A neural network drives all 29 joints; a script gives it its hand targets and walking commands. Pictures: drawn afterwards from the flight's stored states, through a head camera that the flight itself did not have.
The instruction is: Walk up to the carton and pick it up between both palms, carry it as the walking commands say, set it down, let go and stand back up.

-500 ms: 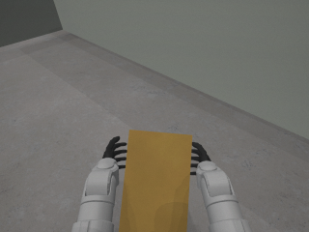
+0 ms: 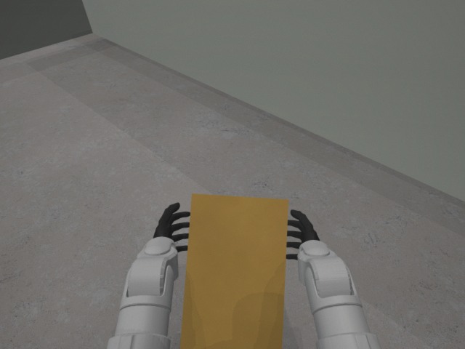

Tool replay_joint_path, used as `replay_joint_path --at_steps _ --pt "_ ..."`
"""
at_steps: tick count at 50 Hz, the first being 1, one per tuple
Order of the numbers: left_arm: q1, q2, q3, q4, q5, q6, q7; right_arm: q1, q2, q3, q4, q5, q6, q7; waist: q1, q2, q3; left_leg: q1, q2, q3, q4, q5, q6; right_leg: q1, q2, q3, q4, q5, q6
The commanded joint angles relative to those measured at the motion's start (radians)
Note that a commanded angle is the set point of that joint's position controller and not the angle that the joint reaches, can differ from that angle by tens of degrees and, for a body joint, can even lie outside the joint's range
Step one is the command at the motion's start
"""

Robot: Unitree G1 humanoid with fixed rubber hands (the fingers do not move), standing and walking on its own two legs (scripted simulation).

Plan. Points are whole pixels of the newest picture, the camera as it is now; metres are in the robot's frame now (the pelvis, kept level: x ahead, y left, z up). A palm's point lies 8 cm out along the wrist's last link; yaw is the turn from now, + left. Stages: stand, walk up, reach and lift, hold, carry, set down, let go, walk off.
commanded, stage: carry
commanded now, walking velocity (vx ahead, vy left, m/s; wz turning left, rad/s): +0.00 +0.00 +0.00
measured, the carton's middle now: (235, 255) +0.35 +0.01 -0.08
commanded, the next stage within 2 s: hold in 0.10 s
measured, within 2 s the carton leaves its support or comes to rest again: neither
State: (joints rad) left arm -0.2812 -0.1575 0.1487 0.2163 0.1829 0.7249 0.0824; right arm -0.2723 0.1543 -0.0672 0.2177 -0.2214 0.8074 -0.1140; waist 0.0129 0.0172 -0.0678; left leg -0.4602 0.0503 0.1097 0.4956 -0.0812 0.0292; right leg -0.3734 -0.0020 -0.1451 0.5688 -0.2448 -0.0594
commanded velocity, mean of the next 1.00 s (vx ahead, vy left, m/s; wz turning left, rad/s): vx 0.00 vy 0.00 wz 0.00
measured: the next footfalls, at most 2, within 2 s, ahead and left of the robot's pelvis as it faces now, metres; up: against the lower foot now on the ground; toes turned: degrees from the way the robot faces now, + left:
none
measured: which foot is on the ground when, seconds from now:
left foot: down 0.00-1.00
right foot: down 0.00-1.00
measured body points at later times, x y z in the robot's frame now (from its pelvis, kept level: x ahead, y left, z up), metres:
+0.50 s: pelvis +0.04 +0.01 +0.00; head -0.04 +0.05 +0.45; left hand +0.37 +0.13 +0.05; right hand +0.34 -0.12 +0.04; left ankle +0.11 +0.11 -0.73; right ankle +0.03 -0.08 -0.73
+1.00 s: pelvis +0.00 +0.03 -0.03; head +0.11 +0.02 +0.41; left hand +0.37 +0.13 -0.07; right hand +0.35 -0.12 -0.08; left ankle +0.11 +0.11 -0.73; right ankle +0.04 -0.08 -0.73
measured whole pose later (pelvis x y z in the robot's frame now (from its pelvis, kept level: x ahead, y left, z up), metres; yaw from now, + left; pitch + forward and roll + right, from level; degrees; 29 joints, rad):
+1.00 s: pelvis +0.00 +0.03 -0.03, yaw -9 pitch +9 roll -1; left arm -0.51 -0.24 0.39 0.58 0.31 0.22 0.19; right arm -0.54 0.18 -0.33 0.69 -0.31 0.23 -0.12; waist 0.09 -0.01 0.09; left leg -0.71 -0.03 0.00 0.78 -0.23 0.03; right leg -0.64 0.05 0.00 0.80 -0.31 -0.03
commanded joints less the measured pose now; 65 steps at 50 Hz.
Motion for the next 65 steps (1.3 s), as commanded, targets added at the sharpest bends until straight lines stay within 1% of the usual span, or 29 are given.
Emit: replay_joint_path --at_steps 1,5,6,7,10,13,14,15,17,18,21,25,29,30,31,33,35,37,39,40,41,45,50,52,54,56,59,63,65 --pt "-0.47 -1.049 -0.601 -0.117 -0.279 -0.031 -0.248 -0.617 0.983 0.526 -0.223 0.335 -0.127 0.269 -0.007 -0.003 -0.404 0.231 0.138 -0.15 -0.053 -0.046 0.045 0.061 -0.168 0.197 -0.141 -0.003 -0.038" --pt "-0.406 -1.067 -0.59 -0.018 -0.252 -0.018 -0.244 -0.597 0.977 0.52 -0.197 0.329 -0.125 0.276 0.002 0.027 -0.411 0.206 0.121 -0.161 -0.08 -0.16 0.024 0.076 -0.163 0.191 -0.15 -0.112 -0.05" --pt "-0.425 -1.015 -0.511 -0.022 -0.239 -0.044 -0.255 -0.611 1.065 0.424 -0.05 0.319 -0.144 0.295 0.038 -0.118 -0.447 0.464 -0.124 -0.194 0.016 -0.083 -0.015 0.215 0.004 0.285 -0.163 0.011 0.019" --pt "-0.562 -1.017 -0.508 -0.049 -0.224 -0.062 -0.257 -0.667 1.102 0.43 -0.039 0.313 -0.146 0.286 0.01 -0.146 -0.489 0.545 -0.115 -0.203 0.046 0.037 -0.005 0.165 0.0 0.287 -0.147 0.082 0.039" --pt "-0.562 -0.988 -0.481 0.0 -0.236 -0.067 -0.294 -0.786 1.123 0.482 -0.043 0.324 -0.191 0.293 0.099 -0.155 -0.395 0.448 -0.126 -0.186 0.039 -0.087 0.007 0.177 -0.014 0.316 -0.19 -0.103 0.026" --pt "-0.843 -1.035 -0.536 0.061 -0.262 -0.074 -0.3 -0.862 1.127 0.364 0.124 0.242 -0.213 0.296 0.019 -0.087 -0.278 0.458 -0.109 -0.206 0.005 -0.236 -0.002 0.028 -0.012 0.339 -0.224 -0.263 0.041" --pt "-0.778 -0.946 -0.383 0.189 -0.18 -0.066 -0.305 -0.826 1.105 0.299 0.269 0.192 -0.203 0.295 0.118 -0.071 -0.181 0.436 -0.105 -0.182 0.008 -0.269 0.001 0.022 -0.039 0.354 -0.242 -0.327 0.033" --pt "-0.741 -0.977 -0.394 0.235 -0.181 -0.071 -0.316 -0.777 1.06 0.247 0.287 0.178 -0.227 0.302 0.054 -0.018 -0.144 0.382 -0.102 -0.209 -0.022 -0.273 -0.008 0.07 -0.01 0.326 -0.21 -0.239 0.032" --pt "-0.653 -1.004 -0.238 0.421 -0.09 -0.047 -0.301 -0.851 1.042 0.154 0.381 0.153 -0.238 0.314 0.118 0.068 -0.038 0.367 -0.094 -0.194 -0.048 -0.331 -0.017 0.077 -0.013 0.317 -0.19 -0.266 0.011" --pt "-0.686 -1.024 -0.236 0.442 -0.07 -0.057 -0.304 -0.768 1.001 0.038 0.487 0.084 -0.257 0.324 0.039 0.065 -0.039 0.444 -0.079 -0.224 -0.061 -0.373 -0.04 0.01 0.004 0.311 -0.188 -0.286 -0.002" --pt "-0.624 -1.073 -0.164 0.462 -0.012 -0.086 -0.279 -0.904 1.055 0.058 0.433 0.108 -0.305 0.332 0.143 0.138 -0.092 0.471 -0.077 -0.22 -0.078 -0.269 -0.045 0.052 -0.006 0.339 -0.19 -0.156 -0.01" --pt "-0.553 -1.017 -0.128 0.426 -0.02 -0.105 -0.249 -0.887 0.993 0.11 0.363 0.109 -0.319 0.312 0.152 0.07 -0.05 0.466 -0.074 -0.208 -0.057 -0.028 -0.027 0.1 0.007 0.306 -0.155 0.022 -0.013" --pt "-0.538 -1.082 -0.245 0.362 -0.079 -0.169 -0.227 -0.77 0.981 0.122 0.361 0.1 -0.354 0.292 0.046 -0.003 -0.179 0.526 -0.057 -0.245 -0.03 0.207 -0.039 0.085 0.054 0.271 -0.093 0.17 0.004" --pt "-0.551 -1.09 -0.303 0.268 -0.102 -0.197 -0.213 -0.769 0.962 0.175 0.305 0.12 -0.384 0.291 0.079 0.086 -0.24 0.575 -0.074 -0.245 -0.008 0.346 -0.058 0.083 0.056 0.276 -0.089 0.218 -0.004" --pt "-0.548 -1.065 -0.313 0.295 -0.106 -0.205 -0.21 -0.675 0.988 0.137 0.385 0.083 -0.378 0.279 0.031 0.007 -0.229 0.567 -0.05 -0.253 0.008 0.378 -0.046 0.067 0.047 0.295 -0.094 0.259 0.002" --pt "-0.494 -1.027 -0.25 0.344 -0.068 -0.25 -0.208 -0.768 0.958 0.21 0.278 0.09 -0.427 0.271 0.114 -0.053 -0.27 0.505 -0.071 -0.241 0.028 0.327 -0.028 0.071 0.056 0.29 -0.067 0.236 0.014" --pt "-0.466 -1.065 -0.298 0.391 -0.097 -0.295 -0.199 -0.725 1.016 0.241 0.268 0.096 -0.474 0.253 0.057 -0.082 -0.362 0.563 -0.069 -0.28 0.067 0.427 -0.019 0.011 0.071 0.278 -0.035 0.268 0.032" --pt "-0.554 -1.052 -0.269 0.359 -0.053 -0.345 -0.191 -0.764 0.941 0.21 0.311 0.054 -0.521 0.262 0.098 -0.037 -0.339 0.461 -0.084 -0.259 0.09 0.267 -0.036 -0.07 0.083 0.279 -0.003 0.14 0.01" --pt "-0.609 -1.096 -0.276 0.392 -0.037 -0.395 -0.174 -0.729 0.922 0.154 0.372 0.015 -0.569 0.249 0.036 0.037 -0.425 0.447 -0.081 -0.273 0.124 0.299 -0.054 -0.09 0.083 0.273 0.035 0.138 0.005" --pt "-0.58 -1.08 -0.241 0.412 0.008 -0.412 -0.166 -0.771 0.936 0.164 0.384 0.007 -0.588 0.257 0.09 0.024 -0.418 0.445 -0.087 -0.265 0.137 0.215 -0.048 -0.137 0.082 0.263 0.05 0.095 0.005" --pt "-0.642 -1.14 -0.312 0.378 -0.031 -0.442 -0.169 -0.769 0.929 0.181 0.369 0.021 -0.62 0.249 0.018 0.014 -0.495 0.525 -0.086 -0.29 0.147 0.263 -0.045 -0.184 0.104 0.25 0.05 0.118 0.01" --pt "-0.631 -1.142 -0.292 0.454 0.023 -0.497 -0.146 -0.986 0.842 0.207 0.287 0.032 -0.706 0.26 0.089 0.016 -0.6 0.407 -0.1 -0.3 0.227 0.183 -0.057 -0.276 0.112 0.251 0.124 0.088 -0.003" --pt "-0.664 -1.055 -0.272 0.479 0.055 -0.548 -0.122 -0.933 0.867 0.204 0.413 0.026 -0.712 0.246 0.057 -0.014 -0.577 0.24 -0.103 -0.289 0.271 -0.057 -0.024 -0.332 0.116 0.245 0.199 -0.007 0.015" --pt "-0.735 -0.98 -0.207 0.498 0.085 -0.546 -0.135 -1.001 0.921 0.183 0.467 0.039 -0.7 0.242 0.132 -0.042 -0.538 0.139 -0.119 -0.249 0.286 -0.128 -0.011 -0.343 0.118 0.254 0.207 -0.083 0.023" --pt "-0.824 -0.939 -0.251 0.449 0.075 -0.557 -0.148 -0.928 0.969 0.165 0.514 0.027 -0.692 0.219 0.078 -0.049 -0.605 0.066 -0.119 -0.226 0.335 -0.132 -0.003 -0.303 0.111 0.283 0.221 -0.06 0.027" --pt "-0.834 -0.904 -0.249 0.406 0.056 -0.557 -0.158 -0.942 0.974 0.22 0.506 0.076 -0.684 0.224 0.142 -0.024 -0.652 0.045 -0.138 -0.193 0.37 -0.079 -0.001 -0.328 0.116 0.288 0.244 -0.05 0.03" --pt "-0.913 -0.861 -0.228 0.459 0.076 -0.554 -0.189 -0.942 0.977 0.119 0.579 0.024 -0.673 0.205 0.078 -0.034 -0.566 -0.149 -0.152 -0.161 0.407 -0.225 0.002 -0.387 0.115 0.288 0.261 -0.162 0.047" --pt "-0.966 -0.847 -0.249 0.392 0.047 -0.565 -0.185 -1.133 1.019 0.3 0.408 0.144 -0.692 0.177 0.205 -0.024 -0.731 -0.094 -0.15 -0.164 0.464 -0.162 0.021 -0.383 0.11 0.319 0.31 -0.142 0.059" --pt "-1.017 -0.894 -0.279 0.428 -0.004 -0.548 -0.197 -1.114 0.938 0.256 0.443 0.096 -0.68 0.158 0.094 -0.019 -0.745 -0.156 -0.158 -0.154 0.498 -0.213 0.002 -0.365 0.107 0.319 0.321 -0.171 0.049"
